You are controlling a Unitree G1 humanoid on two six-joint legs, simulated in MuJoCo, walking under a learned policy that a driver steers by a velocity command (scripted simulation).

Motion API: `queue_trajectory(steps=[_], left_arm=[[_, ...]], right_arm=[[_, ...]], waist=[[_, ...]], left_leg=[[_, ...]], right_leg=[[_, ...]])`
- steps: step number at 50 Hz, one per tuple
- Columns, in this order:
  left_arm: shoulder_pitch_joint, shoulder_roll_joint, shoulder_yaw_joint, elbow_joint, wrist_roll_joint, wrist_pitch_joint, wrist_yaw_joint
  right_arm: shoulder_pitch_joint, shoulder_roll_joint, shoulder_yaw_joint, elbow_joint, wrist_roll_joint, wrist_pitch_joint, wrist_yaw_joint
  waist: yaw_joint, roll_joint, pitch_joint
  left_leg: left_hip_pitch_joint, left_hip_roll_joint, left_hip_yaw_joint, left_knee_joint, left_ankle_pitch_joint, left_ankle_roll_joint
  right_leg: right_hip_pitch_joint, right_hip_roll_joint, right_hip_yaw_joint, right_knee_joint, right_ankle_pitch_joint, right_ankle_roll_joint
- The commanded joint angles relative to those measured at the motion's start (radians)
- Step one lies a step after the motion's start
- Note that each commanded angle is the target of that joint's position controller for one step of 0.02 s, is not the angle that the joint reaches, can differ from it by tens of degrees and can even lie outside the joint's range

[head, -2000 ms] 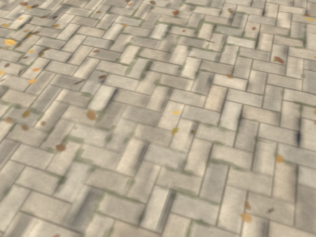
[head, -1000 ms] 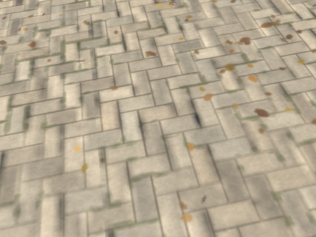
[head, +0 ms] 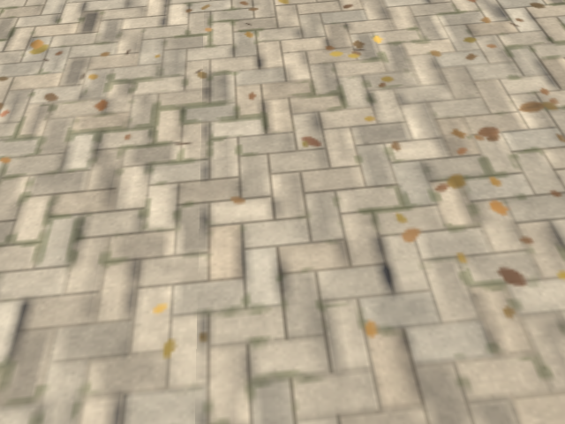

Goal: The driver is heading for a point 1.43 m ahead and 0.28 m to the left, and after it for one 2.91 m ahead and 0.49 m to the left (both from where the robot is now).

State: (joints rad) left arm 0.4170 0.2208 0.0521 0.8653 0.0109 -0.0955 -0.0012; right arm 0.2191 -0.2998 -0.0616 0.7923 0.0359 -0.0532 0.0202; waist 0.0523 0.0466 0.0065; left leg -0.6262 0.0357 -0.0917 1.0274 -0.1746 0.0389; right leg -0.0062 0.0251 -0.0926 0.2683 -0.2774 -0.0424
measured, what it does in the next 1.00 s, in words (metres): walks ahead, turning left: left foot, then right foot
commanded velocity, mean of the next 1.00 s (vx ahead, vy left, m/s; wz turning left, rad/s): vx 0.48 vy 0.00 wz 0.39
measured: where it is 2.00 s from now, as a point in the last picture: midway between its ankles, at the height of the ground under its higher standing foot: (212, 231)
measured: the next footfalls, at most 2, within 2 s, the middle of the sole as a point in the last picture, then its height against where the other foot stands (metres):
left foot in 0.26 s outside the picture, level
right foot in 0.74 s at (314, 375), level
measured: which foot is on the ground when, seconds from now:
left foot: up 0.00-0.24, down 0.26-0.76, up 0.78-1.00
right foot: down 0.00-0.26, up 0.28-0.72, down 0.74-1.00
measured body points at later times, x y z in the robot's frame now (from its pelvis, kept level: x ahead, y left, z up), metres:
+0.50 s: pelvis +0.27 +0.07 +0.00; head +0.30 +0.09 +0.45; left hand +0.37 +0.38 -0.09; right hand +0.43 -0.17 -0.11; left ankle +0.27 +0.13 -0.74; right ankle +0.41 -0.10 -0.67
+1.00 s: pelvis +0.56 +0.10 +0.00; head +0.58 +0.11 +0.45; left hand +0.49 +0.37 -0.11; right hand +0.81 -0.07 -0.10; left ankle +0.56 +0.27 -0.68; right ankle +0.59 +0.01 -0.74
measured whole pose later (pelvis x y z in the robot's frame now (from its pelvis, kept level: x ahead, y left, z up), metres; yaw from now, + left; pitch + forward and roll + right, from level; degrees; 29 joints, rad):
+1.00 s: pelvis +0.56 +0.10 +0.00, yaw +24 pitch +2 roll -1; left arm 0.36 0.26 0.04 0.77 0.00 -0.09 -0.02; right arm 0.20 -0.29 -0.04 0.70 0.00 -0.06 0.01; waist 0.05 0.04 0.01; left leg -0.61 0.07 -0.05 0.97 -0.24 0.00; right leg -0.16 0.05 -0.01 0.31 -0.18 -0.05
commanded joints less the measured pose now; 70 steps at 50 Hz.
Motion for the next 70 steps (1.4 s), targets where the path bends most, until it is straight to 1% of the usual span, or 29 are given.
queue_trajectory(steps=[1,7,10,12,13,14,15,16,18,21,24,32,35,37,38,39,40,41,43,46,51,58,61,62,63,64,65,66,70], left_arm=[[-0.029,0.150,0.029,-0.051,0.002,-0.010,0.013],[0.021,0.189,0.034,-0.017,-0.019,0.004,0.022],[-0.009,0.233,0.046,-0.033,-0.019,0.026,0.033],[-0.043,0.249,0.050,-0.052,-0.019,0.042,0.043],[-0.028,0.219,0.036,-0.079,-0.004,0.032,0.044],[0.066,0.074,-0.011,-0.128,0.001,0.000,0.020],[-0.048,0.186,0.012,-0.149,-0.030,-0.046,0.001],[-0.141,0.207,0.017,-0.188,-0.063,-0.060,-0.004],[-0.154,0.192,0.019,-0.186,-0.022,-0.058,0.014],[-0.107,0.181,0.023,-0.190,0.004,-0.019,0.015],[-0.202,0.152,0.013,-0.231,0.016,-0.003,0.023],[-0.445,0.143,0.000,-0.291,-0.011,-0.036,-0.015],[-0.414,0.175,0.015,-0.294,-0.014,-0.045,-0.023],[-0.227,0.223,0.041,-0.258,-0.003,-0.053,-0.013],[-0.061,0.293,0.059,-0.245,0.010,-0.052,-0.008],[0.035,0.324,0.076,-0.184,-0.001,-0.036,-0.019],[0.040,0.229,0.052,-0.189,-0.026,-0.031,-0.022],[-0.024,0.189,0.038,-0.196,-0.026,-0.023,-0.017],[-0.113,0.165,0.024,-0.204,-0.007,-0.013,-0.016],[-0.132,0.147,0.016,-0.190,-0.009,-0.019,-0.019],[-0.102,0.208,0.033,-0.153,-0.022,-0.009,-0.009],[-0.015,0.242,0.042,-0.089,-0.040,0.018,-0.003],[-0.033,0.249,0.042,-0.083,-0.040,0.035,0.004],[-0.036,0.215,0.027,-0.094,-0.028,0.034,0.005],[0.025,0.119,-0.005,-0.130,-0.012,0.022,0.003],[0.073,0.105,-0.012,-0.122,-0.032,0.008,0.004],[0.005,0.205,0.017,-0.126,-0.056,0.004,0.003],[-0.063,0.213,0.022,-0.145,-0.058,0.006,0.002],[-0.054,0.151,0.026,-0.128,-0.041,0.050,0.004]], right_arm=[[-0.134,-0.005,0.009,-0.113,-0.008,-0.009,0.011],[-0.283,0.004,0.022,-0.207,-0.007,-0.017,0.047],[-0.208,-0.052,-0.007,-0.218,-0.006,-0.011,0.058],[0.066,-0.144,-0.059,-0.156,-0.003,0.001,0.042],[0.205,-0.212,-0.083,-0.127,-0.007,0.018,0.015],[0.146,-0.279,-0.086,-0.160,-0.008,0.009,0.010],[0.168,-0.192,-0.065,-0.160,-0.020,0.005,0.008],[0.132,-0.148,-0.053,-0.150,-0.028,-0.005,0.007],[0.000,-0.101,-0.037,-0.169,-0.027,-0.021,0.011],[-0.040,-0.098,-0.037,-0.183,-0.029,-0.027,0.004],[0.005,-0.130,-0.045,-0.161,-0.025,-0.028,-0.012],[0.155,-0.127,-0.037,-0.090,-0.009,-0.005,-0.028],[0.163,-0.136,-0.038,-0.078,-0.018,0.006,-0.029],[0.136,-0.099,-0.023,-0.088,-0.023,0.006,-0.024],[0.164,-0.057,-0.004,-0.110,-0.041,-0.002,-0.024],[0.287,-0.013,0.011,-0.101,-0.013,-0.014,-0.024],[0.231,-0.103,-0.003,-0.096,0.000,-0.019,-0.024],[0.108,-0.137,-0.013,-0.120,0.001,-0.019,-0.022],[0.015,-0.106,-0.010,-0.148,-0.028,-0.024,-0.019],[0.057,-0.053,-0.002,-0.134,-0.025,-0.017,-0.013],[-0.086,-0.010,0.021,-0.166,-0.034,-0.023,-0.007],[-0.245,-0.042,0.012,-0.214,-0.017,-0.040,0.020],[-0.097,-0.098,-0.019,-0.181,-0.025,-0.049,0.015],[0.059,-0.150,-0.042,-0.145,-0.034,-0.048,0.004],[0.200,-0.249,-0.065,-0.132,-0.057,-0.042,-0.007],[0.237,-0.221,-0.058,-0.117,-0.047,-0.033,-0.004],[0.192,-0.154,-0.038,-0.114,-0.036,-0.032,-0.003],[0.132,-0.120,-0.026,-0.116,-0.031,-0.032,-0.004],[-0.017,-0.052,-0.013,-0.099,-0.050,-0.061,0.003]], waist=[[0.010,-0.110,0.095],[0.033,-0.106,0.141],[-0.049,-0.164,0.034],[-0.201,-0.153,-0.123],[-0.243,-0.023,-0.218],[-0.111,0.216,-0.354],[-0.191,0.088,-0.399],[-0.174,0.045,-0.230],[-0.069,-0.084,-0.077],[-0.011,-0.034,-0.033],[-0.034,-0.027,0.005],[-0.152,0.034,-0.005],[-0.121,0.074,-0.009],[-0.018,0.062,-0.123],[0.031,-0.070,-0.284],[0.003,-0.377,-0.375],[0.034,-0.254,-0.286],[0.045,-0.157,-0.141],[-0.002,-0.074,-0.013],[-0.049,-0.144,-0.016],[-0.015,-0.123,0.011],[0.019,-0.133,0.045],[-0.084,-0.122,-0.032],[-0.155,-0.095,-0.146],[-0.171,0.102,-0.317],[-0.165,0.255,-0.405],[-0.171,0.141,-0.255],[-0.148,0.097,-0.148],[-0.047,0.076,-0.021]], left_leg=[[-0.155,0.028,0.024,-0.144,0.138,-0.032],[-0.058,0.009,0.142,-0.400,0.200,0.016],[0.082,-0.075,0.210,-0.400,0.075,0.085],[0.468,-0.132,0.197,-0.448,0.084,0.150],[0.777,0.012,-0.047,-0.471,0.026,0.201],[1.077,0.290,-0.681,-0.620,-0.170,0.424],[1.058,0.292,-0.761,-0.745,-0.288,0.397],[0.920,0.256,-0.596,-0.760,-0.245,0.336],[0.604,0.162,-0.378,-0.779,-0.001,0.276],[0.399,0.109,-0.276,-0.828,0.159,0.284],[0.310,0.069,-0.198,-0.834,0.211,0.269],[0.446,0.078,-0.224,-0.710,0.087,0.188],[0.551,0.126,-0.290,-0.633,0.191,0.166],[0.519,0.053,-0.234,-0.422,0.383,0.119],[0.332,-0.027,-0.154,-0.131,0.209,0.070],[-0.007,-0.157,-0.059,0.170,-0.357,0.000],[-0.139,-0.099,-0.115,0.274,-0.383,0.000],[-0.184,-0.058,-0.083,0.292,-0.291,-0.001],[-0.143,0.016,-0.025,0.191,-0.167,-0.007],[-0.042,0.051,0.013,0.075,-0.125,-0.025],[-0.011,0.058,0.055,-0.245,0.085,-0.052],[0.069,0.014,0.065,-0.487,0.162,-0.013],[0.326,-0.030,0.096,-0.567,0.102,0.034],[0.573,0.028,0.050,-0.543,0.120,0.070],[0.962,0.288,-0.286,-0.533,0.070,0.178],[1.026,0.390,-0.599,-0.675,-0.121,0.253],[0.907,0.357,-0.513,-0.712,-0.224,0.213],[0.778,0.323,-0.377,-0.734,-0.207,0.182],[0.476,0.218,-0.090,-0.863,0.041,0.151]], right_leg=[[0.002,-0.236,0.083,-0.149,0.339,-0.100],[0.044,-0.274,-0.041,-0.129,0.491,-0.087],[0.141,-0.293,-0.086,0.084,1.033,-0.057],[0.016,-0.261,-0.108,0.457,1.093,-0.021],[-0.247,-0.202,-0.098,0.775,0.654,0.013],[-0.657,0.030,0.035,1.181,-0.267,0.072],[-0.758,-0.004,0.240,1.238,-0.243,0.044],[-0.801,-0.052,0.221,1.185,-0.159,0.022],[-0.695,-0.131,0.205,0.988,-0.052,0.028],[-0.594,-0.157,0.184,0.892,-0.009,0.071],[-0.614,-0.145,0.155,0.721,0.119,0.115],[-0.527,-0.061,0.148,0.269,0.383,0.089],[-0.487,-0.044,0.138,0.218,0.227,0.036],[-0.195,-0.071,0.147,0.178,0.251,-0.043],[0.116,-0.252,0.350,0.233,0.294,-0.139],[0.380,-0.419,0.784,0.113,0.037,-0.279],[0.349,-0.415,0.849,0.050,-0.188,-0.248],[0.224,-0.379,0.705,0.030,-0.172,-0.208],[0.006,-0.301,0.530,-0.019,0.044,-0.191],[-0.101,-0.236,0.390,-0.075,0.211,-0.187],[-0.140,-0.211,0.247,-0.123,0.320,-0.180],[-0.038,-0.266,0.232,-0.072,0.305,-0.135],[-0.043,-0.231,0.221,0.120,0.530,-0.092],[-0.150,-0.177,0.184,0.324,0.493,-0.058],[-0.492,-0.051,0.109,0.705,0.142,0.010],[-0.680,0.012,0.190,0.920,-0.310,0.028],[-0.763,-0.041,0.237,1.007,-0.261,0.025],[-0.776,-0.085,0.209,0.998,-0.175,0.020],[-0.622,-0.157,0.199,0.896,0.020,0.041]])
Keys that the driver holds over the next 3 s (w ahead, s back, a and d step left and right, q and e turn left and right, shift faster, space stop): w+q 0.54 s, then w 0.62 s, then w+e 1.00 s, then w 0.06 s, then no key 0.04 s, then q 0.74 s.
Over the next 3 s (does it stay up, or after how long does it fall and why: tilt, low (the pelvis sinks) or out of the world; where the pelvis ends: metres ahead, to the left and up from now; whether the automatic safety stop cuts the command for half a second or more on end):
stays up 1.35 0.32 0.00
